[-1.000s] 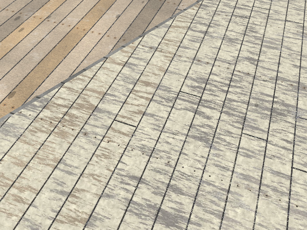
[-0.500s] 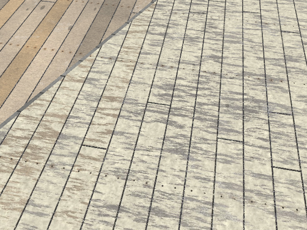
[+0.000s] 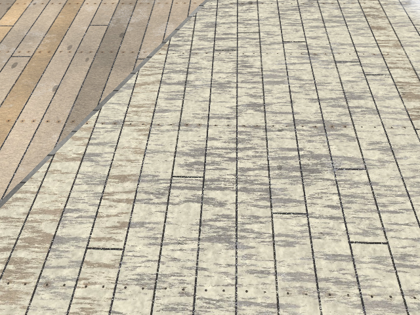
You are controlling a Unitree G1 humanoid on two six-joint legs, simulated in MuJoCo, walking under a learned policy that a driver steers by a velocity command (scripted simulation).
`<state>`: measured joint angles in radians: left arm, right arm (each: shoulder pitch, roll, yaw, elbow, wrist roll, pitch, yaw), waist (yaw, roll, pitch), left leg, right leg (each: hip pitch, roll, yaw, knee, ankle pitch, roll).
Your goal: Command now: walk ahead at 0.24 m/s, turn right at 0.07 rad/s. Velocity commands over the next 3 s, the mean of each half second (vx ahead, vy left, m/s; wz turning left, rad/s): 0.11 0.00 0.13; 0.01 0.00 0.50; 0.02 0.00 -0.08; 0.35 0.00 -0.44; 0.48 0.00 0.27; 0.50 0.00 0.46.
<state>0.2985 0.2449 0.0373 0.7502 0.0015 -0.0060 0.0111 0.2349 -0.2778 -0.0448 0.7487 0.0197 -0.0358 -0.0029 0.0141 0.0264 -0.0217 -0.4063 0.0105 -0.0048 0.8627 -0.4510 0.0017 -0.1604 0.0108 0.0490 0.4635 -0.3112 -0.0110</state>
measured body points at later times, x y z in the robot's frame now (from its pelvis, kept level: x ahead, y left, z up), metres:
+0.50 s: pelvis +0.08 +0.04 +0.00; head +0.12 +0.05 +0.45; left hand +0.19 +0.33 -0.11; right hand +0.23 -0.23 -0.10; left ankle +0.13 +0.13 -0.74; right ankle +0.11 -0.12 -0.70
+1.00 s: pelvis +0.10 +0.02 +0.00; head +0.14 +0.04 +0.45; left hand +0.12 +0.33 -0.10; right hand +0.36 -0.17 -0.10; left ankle +0.06 +0.15 -0.71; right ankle +0.14 -0.10 -0.74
